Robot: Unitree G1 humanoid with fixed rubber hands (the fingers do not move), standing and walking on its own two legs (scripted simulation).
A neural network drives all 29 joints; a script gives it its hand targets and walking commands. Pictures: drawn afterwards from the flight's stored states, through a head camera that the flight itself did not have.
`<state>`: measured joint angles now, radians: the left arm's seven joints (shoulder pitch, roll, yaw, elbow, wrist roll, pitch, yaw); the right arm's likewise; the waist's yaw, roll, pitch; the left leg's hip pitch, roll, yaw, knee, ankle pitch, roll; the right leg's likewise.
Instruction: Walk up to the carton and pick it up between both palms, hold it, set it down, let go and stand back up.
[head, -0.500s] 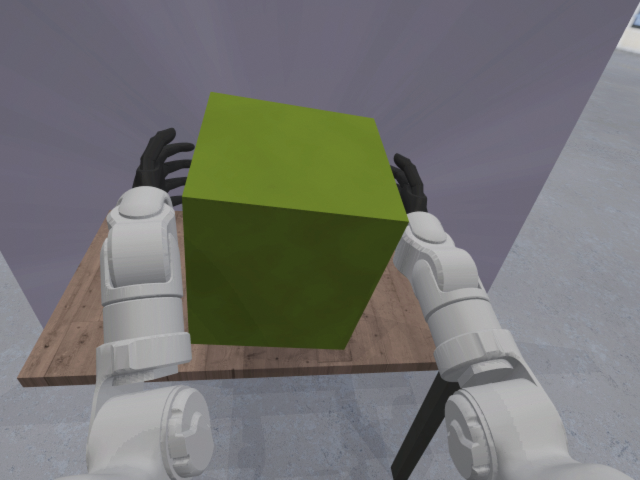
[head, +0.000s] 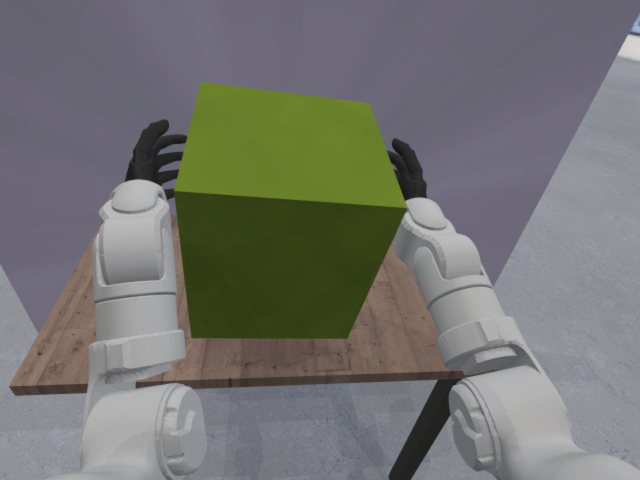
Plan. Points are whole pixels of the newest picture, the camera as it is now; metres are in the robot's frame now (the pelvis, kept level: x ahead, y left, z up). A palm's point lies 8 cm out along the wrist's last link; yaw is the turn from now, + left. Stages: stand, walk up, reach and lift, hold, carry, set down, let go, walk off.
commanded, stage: hold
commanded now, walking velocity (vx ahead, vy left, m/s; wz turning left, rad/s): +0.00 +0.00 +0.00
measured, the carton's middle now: (280, 220) +0.39 +0.01 +0.18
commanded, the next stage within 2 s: none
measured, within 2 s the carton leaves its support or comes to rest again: neither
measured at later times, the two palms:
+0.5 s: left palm (142, 194) +0.34 +0.16 +0.25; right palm (417, 212) +0.34 -0.14 +0.23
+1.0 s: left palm (147, 204) +0.36 +0.16 +0.22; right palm (409, 208) +0.36 -0.14 +0.22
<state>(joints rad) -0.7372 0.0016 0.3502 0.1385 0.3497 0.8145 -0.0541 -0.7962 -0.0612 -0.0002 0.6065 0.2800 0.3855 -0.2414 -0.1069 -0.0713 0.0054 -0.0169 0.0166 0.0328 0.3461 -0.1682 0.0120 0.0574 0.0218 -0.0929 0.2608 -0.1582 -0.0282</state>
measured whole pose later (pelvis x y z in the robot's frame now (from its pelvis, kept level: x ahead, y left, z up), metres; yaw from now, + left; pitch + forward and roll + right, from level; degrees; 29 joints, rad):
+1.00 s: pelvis +0.01 +0.00 +0.00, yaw +1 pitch -10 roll -1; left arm -0.60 -0.02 0.33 -0.02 0.34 0.84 -0.08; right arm -0.71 -0.07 0.07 0.47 0.35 0.43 -0.29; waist -0.14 -0.07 0.00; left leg 0.01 0.01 0.00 0.37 -0.20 0.01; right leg 0.10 0.03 -0.09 0.25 -0.18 -0.03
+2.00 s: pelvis +0.01 +0.01 +0.00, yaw +0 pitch -10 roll -1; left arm -0.59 -0.03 0.31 -0.06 0.36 0.87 -0.07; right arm -0.68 -0.07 0.05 0.41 0.36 0.45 -0.28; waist -0.15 -0.08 0.00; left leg 0.01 0.00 0.00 0.38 -0.20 0.02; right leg 0.10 0.03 -0.07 0.25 -0.17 -0.02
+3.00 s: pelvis +0.00 +0.01 +0.00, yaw +0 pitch -10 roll -1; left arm -0.64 -0.03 0.32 0.00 0.37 0.86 -0.06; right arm -0.72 -0.06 0.01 0.46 0.33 0.45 -0.26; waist -0.14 -0.07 0.01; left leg -0.01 0.00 0.01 0.36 -0.18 0.02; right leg 0.07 0.02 -0.06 0.26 -0.16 -0.02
